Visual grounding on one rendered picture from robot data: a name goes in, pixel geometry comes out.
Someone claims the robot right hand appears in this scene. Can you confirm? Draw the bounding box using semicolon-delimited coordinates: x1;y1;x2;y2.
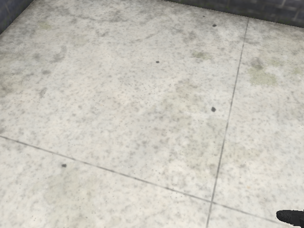
276;210;304;228

